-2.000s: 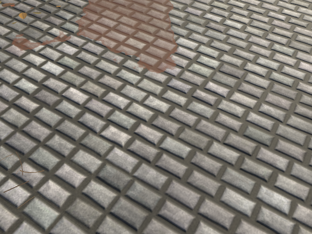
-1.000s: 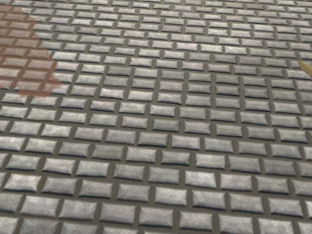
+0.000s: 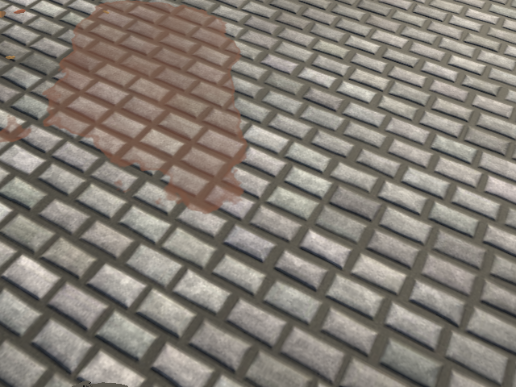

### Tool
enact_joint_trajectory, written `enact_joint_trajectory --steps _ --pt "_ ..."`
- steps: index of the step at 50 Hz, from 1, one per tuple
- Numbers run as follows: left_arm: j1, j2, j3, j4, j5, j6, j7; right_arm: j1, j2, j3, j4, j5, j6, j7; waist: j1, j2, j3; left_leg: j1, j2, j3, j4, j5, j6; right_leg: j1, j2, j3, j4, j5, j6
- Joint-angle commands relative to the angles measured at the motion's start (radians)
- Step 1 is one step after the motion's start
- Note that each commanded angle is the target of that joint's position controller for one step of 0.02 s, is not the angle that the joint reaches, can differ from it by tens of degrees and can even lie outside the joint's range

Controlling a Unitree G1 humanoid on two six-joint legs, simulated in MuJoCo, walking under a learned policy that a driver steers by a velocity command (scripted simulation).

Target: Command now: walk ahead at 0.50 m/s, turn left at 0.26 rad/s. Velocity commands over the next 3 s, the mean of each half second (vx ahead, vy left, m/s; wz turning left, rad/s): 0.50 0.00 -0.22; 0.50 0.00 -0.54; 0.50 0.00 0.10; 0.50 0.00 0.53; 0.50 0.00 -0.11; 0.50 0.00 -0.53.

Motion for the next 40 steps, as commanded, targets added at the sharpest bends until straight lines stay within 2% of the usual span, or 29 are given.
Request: enact_joint_trajectory --steps 1,3,4,5,6,7,8,9,10,11,13,15,17,19,22,26,28,29,30,31,32,33,34,35,36,37,38,40 --pt "-0.121 0.077 0.013 -0.105 -0.007 -0.029 -0.003 0.065 -0.149 -0.027 -0.020 -0.010 -0.013 -0.015 -0.004 0.116 0.014 0.045 0.297 -0.145 0.004 0.595 0.075 0.036 0.047 -0.037 -0.090 -0.024 -0.044" --pt "0.001 0.111 0.029 -0.067 -0.011 -0.034 0.006 0.024 -0.169 -0.028 -0.023 -0.014 -0.020 -0.018 0.057 0.134 -0.021 0.046 0.299 -0.105 0.091 0.812 0.037 0.218 0.093 -0.055 -0.142 -0.109 -0.089" --pt "0.125 0.133 0.042 -0.026 -0.015 -0.040 0.016 0.016 -0.175 -0.028 -0.017 -0.017 -0.021 -0.015 0.113 0.120 -0.083 0.054 0.274 -0.068 0.235 0.926 0.021 0.355 0.125 -0.072 -0.181 -0.131 -0.115" --pt "0.273 0.158 0.053 0.014 -0.008 -0.048 0.029 0.008 -0.166 -0.024 -0.018 -0.016 -0.025 -0.011 0.184 0.094 -0.164 -0.025 0.236 -0.021 0.430 0.851 0.004 0.553 0.082 -0.033 -0.210 -0.118 -0.149" --pt "0.418 0.236 0.071 0.027 0.013 -0.051 0.042 0.041 -0.095 -0.004 -0.053 -0.002 -0.029 -0.007 0.210 -0.037 -0.302 -0.233 0.161 0.039 0.747 0.512 -0.026 0.803 -0.154 0.293 -0.216 -0.251 -0.227" --pt "0.412 0.287 0.092 0.056 0.006 -0.038 0.031 0.150 -0.064 -0.001 -0.042 0.007 -0.027 0.000 0.138 -0.242 -0.330 -0.515 0.004 0.099 0.993 -0.220 -0.062 0.924 -0.320 0.739 -0.349 -0.200 -0.354" --pt "0.324 0.196 0.076 0.043 -0.031 -0.028 0.016 0.069 -0.123 -0.005 -0.044 -0.031 -0.024 -0.004 0.114 -0.065 -0.188 -0.612 0.090 0.045 1.028 -0.153 -0.046 0.817 -0.264 0.725 -0.387 -0.314 -0.330" --pt "0.245 0.145 0.067 0.028 -0.038 -0.028 0.010 -0.029 -0.124 -0.004 -0.065 -0.032 -0.029 0.002 0.104 0.005 -0.078 -0.622 0.134 0.058 0.990 -0.059 -0.050 0.687 -0.224 0.559 -0.396 -0.272 -0.312" --pt "0.219 0.117 0.060 0.028 -0.029 -0.030 0.007 -0.084 -0.113 0.002 -0.083 -0.032 -0.032 0.007 0.095 0.030 -0.040 -0.610 0.163 0.073 0.942 -0.017 -0.056 0.614 -0.170 0.468 -0.413 -0.158 -0.292" --pt "0.230 0.104 0.055 0.043 -0.030 -0.034 0.009 -0.101 -0.106 0.004 -0.093 -0.040 -0.026 0.012 0.080 0.015 -0.018 -0.596 0.183 0.080 0.901 -0.006 -0.067 0.569 -0.129 0.406 -0.423 -0.051 -0.278" --pt "0.265 0.105 0.056 0.071 -0.037 -0.045 0.012 -0.091 -0.084 0.013 -0.101 -0.045 -0.009 0.019 0.060 -0.027 -0.039 -0.550 0.195 0.097 0.836 -0.002 -0.098 0.534 -0.085 0.339 -0.437 0.085 -0.274" --pt "0.302 0.127 0.065 0.087 -0.043 -0.050 0.016 -0.123 -0.072 0.019 -0.115 -0.046 0.002 0.022 0.060 -0.024 -0.040 -0.569 0.200 0.118 0.787 -0.003 -0.126 0.513 -0.070 0.310 -0.453 0.122 -0.290" --pt "0.332 0.138 0.071 0.096 -0.043 -0.046 0.021 -0.212 -0.066 0.025 -0.147 -0.044 0.008 0.023 0.077 -0.023 -0.010 -0.614 0.211 0.135 0.706 0.049 -0.151 0.487 -0.055 0.299 -0.483 0.088 -0.292" --pt "0.369 0.133 0.073 0.107 -0.044 -0.041 0.023 -0.317 -0.060 0.032 -0.184 -0.041 0.009 0.024 0.104 -0.023 0.013 -0.639 0.211 0.147 0.595 0.130 -0.168 0.481 -0.034 0.293 -0.493 0.078 -0.274" --pt "0.422 0.140 0.080 0.117 -0.042 -0.036 0.026 -0.422 -0.046 0.043 -0.219 -0.032 0.005 0.029 0.144 -0.031 0.002 -0.621 0.190 0.151 0.462 0.229 -0.174 0.514 -0.017 0.291 -0.459 0.127 -0.245" --pt "0.459 0.150 0.087 0.117 -0.029 -0.028 0.034 -0.508 -0.055 0.048 -0.257 -0.019 -0.007 0.025 0.169 -0.038 -0.009 -0.582 0.157 0.141 0.356 0.229 -0.160 0.578 -0.037 0.337 -0.380 0.229 -0.230" --pt "0.420 0.162 0.093 0.101 -0.025 -0.025 0.041 -0.466 -0.076 0.041 -0.254 -0.016 -0.015 0.020 0.134 -0.046 -0.018 -0.473 0.145 0.124 0.284 0.184 -0.139 0.562 -0.046 0.368 -0.334 0.238 -0.203" --pt "0.391 0.171 0.096 0.091 -0.025 -0.025 0.042 -0.406 -0.092 0.035 -0.237 -0.014 -0.020 0.015 0.104 -0.050 -0.034 -0.370 0.129 0.126 0.249 0.150 -0.126 0.534 -0.039 0.377 -0.290 0.266 -0.186" --pt "0.368 0.177 0.098 0.084 -0.028 -0.028 0.037 -0.302 -0.112 0.024 -0.205 -0.015 -0.028 0.005 0.054 -0.025 -0.079 -0.219 0.114 0.133 0.188 0.149 -0.106 0.502 -0.003 0.363 -0.185 0.305 -0.165" --pt "0.365 0.157 0.093 0.076 -0.039 -0.037 0.028 -0.184 -0.161 0.007 -0.183 -0.029 -0.042 -0.010 0.001 0.042 -0.163 -0.022 0.205 0.054 0.154 0.115 -0.070 0.426 0.059 0.311 0.005 0.227 -0.140" --pt "0.390 0.075 0.072 0.041 -0.063 -0.044 0.026 -0.045 -0.239 -0.012 -0.185 -0.052 -0.042 -0.029 -0.035 0.180 -0.314 0.217 0.471 -0.224 0.115 -0.101 -0.011 0.260 0.134 0.195 0.279 -0.116 -0.113" --pt "0.480 0.069 0.070 0.019 -0.061 -0.034 0.029 -0.077 -0.282 -0.026 -0.182 -0.046 -0.022 -0.026 0.036 0.342 -0.336 0.260 0.614 -0.598 0.004 -0.169 0.080 0.046 0.218 0.103 0.442 -0.575 -0.106" --pt "0.448 0.128 0.078 0.056 -0.027 -0.014 0.036 -0.133 -0.182 -0.013 -0.188 -0.033 -0.012 -0.022 0.059 0.171 -0.194 0.132 0.577 -0.539 0.006 -0.268 0.079 -0.016 0.121 0.101 0.528 -0.488 -0.110" --pt "0.379 0.121 0.078 0.054 -0.017 -0.010 0.023 -0.184 -0.105 0.005 -0.197 -0.024 -0.013 -0.017 0.060 0.084 -0.089 0.010 0.517 -0.383 -0.018 -0.201 0.059 -0.003 0.095 0.094 0.515 -0.399 -0.105" --pt "0.348 0.099 0.076 0.048 -0.016 -0.006 0.014 -0.209 -0.078 0.013 -0.194 -0.027 -0.017 -0.014 0.075 0.089 -0.045 -0.064 0.469 -0.254 -0.046 -0.067 0.038 0.021 0.069 0.082 0.486 -0.352 -0.096" --pt "0.330 0.096 0.078 0.043 -0.005 0.003 0.005 -0.198 -0.071 0.015 -0.183 -0.025 -0.025 -0.015 0.082 0.127 -0.025 -0.103 0.438 -0.164 -0.061 0.038 0.026 0.035 0.049 0.071 0.469 -0.335 -0.087" --pt "0.330 0.090 0.076 0.043 0.000 0.015 -0.003 -0.187 -0.070 0.015 -0.171 -0.022 -0.033 -0.014 0.091 0.147 -0.021 -0.126 0.412 -0.095 -0.071 0.124 0.017 0.049 0.043 0.061 0.469 -0.319 -0.080" --pt "0.296 0.080 0.075 0.022 -0.003 0.026 -0.014 -0.153 -0.078 0.009 -0.151 -0.011 -0.052 -0.007 0.096 0.143 -0.035 -0.118 0.409 -0.021 -0.083 0.259 0.024 0.032 0.038 0.054 0.471 -0.276 -0.073"
Next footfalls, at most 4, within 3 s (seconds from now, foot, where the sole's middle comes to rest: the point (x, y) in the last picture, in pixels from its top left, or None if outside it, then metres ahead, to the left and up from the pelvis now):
0.10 right None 0.24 -0.12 -0.78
0.62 left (232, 358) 0.53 0.03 -0.78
1.16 right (338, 298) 0.68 -0.28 -0.78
1.68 left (301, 204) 1.02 -0.22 -0.78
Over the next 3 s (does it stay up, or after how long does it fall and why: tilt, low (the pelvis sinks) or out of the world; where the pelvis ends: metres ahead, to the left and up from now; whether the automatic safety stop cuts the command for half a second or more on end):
stays up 1.55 -0.36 0.01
